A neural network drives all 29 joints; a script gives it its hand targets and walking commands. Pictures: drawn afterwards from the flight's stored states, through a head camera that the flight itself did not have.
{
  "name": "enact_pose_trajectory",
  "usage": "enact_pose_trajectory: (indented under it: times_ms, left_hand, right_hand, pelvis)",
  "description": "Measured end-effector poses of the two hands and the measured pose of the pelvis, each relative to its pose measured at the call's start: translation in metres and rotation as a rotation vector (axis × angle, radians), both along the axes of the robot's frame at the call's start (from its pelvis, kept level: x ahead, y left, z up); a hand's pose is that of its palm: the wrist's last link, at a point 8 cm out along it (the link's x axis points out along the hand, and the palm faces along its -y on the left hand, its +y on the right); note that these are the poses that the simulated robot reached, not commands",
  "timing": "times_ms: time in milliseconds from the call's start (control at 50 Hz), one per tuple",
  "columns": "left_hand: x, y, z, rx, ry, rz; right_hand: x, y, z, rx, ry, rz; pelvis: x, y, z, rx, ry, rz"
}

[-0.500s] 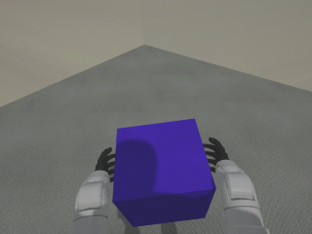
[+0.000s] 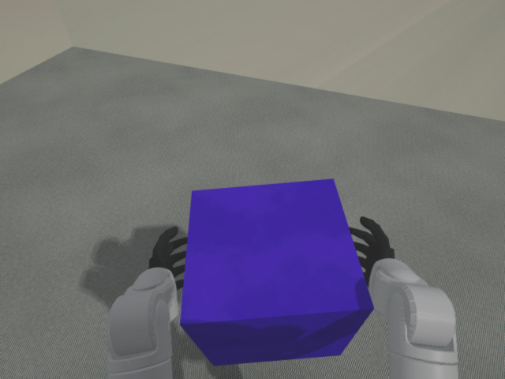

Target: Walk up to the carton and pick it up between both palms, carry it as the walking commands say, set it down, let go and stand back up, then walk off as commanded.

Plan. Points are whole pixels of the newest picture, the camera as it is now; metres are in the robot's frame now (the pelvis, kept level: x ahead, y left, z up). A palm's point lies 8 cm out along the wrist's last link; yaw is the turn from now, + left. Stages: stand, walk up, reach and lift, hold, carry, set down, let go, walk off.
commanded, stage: carry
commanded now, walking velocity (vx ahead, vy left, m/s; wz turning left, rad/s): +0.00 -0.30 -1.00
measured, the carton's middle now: (270, 277) +0.29 -0.01 +0.02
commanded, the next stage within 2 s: none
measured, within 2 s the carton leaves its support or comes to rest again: neither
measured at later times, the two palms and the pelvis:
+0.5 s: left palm (381, 296) +0.25 -0.17 +0.04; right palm out of the picture +0.12 -0.45 +0.05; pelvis -0.06 -0.20 +0.00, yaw -25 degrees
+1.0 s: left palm out of the picture +0.09 -0.47 +0.08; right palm out of the picture -0.14 -0.68 +0.09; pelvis -0.20 -0.37 -0.01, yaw -51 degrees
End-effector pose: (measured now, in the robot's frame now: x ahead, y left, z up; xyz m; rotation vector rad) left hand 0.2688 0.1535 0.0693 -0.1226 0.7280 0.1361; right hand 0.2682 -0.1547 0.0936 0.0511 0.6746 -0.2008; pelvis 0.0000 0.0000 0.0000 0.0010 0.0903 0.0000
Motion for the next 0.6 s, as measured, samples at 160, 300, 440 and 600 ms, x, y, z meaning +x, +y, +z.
enact_pose_trajectory:
  times_ms: [160,300,440,600]
  left_hand:
    - [0.004,-0.077,0.033,0.031,0.000,-0.105]
    - [0.014,-0.188,0.031,0.045,-0.060,-0.192]
    - [-0.007,-0.292,-0.013,0.131,0.098,-0.366]
    - [-0.037,-0.379,-0.027,-0.035,0.048,-0.509]
  right_hand:
    - [-0.030,-0.076,0.022,0.023,0.001,-0.100]
    - [-0.046,-0.183,0.016,0.018,-0.056,-0.176]
    - [-0.113,-0.274,-0.043,0.133,0.099,-0.367]
    - [-0.183,-0.339,-0.009,-0.041,0.050,-0.511]
  pelvis:
    - [-0.004,-0.050,0.021,-0.044,-0.037,-0.151]
    - [-0.014,-0.136,-0.001,-0.038,-0.039,-0.248]
    - [-0.043,-0.184,-0.003,-0.007,-0.001,-0.362]
    - [-0.080,-0.228,-0.001,-0.028,0.010,-0.515]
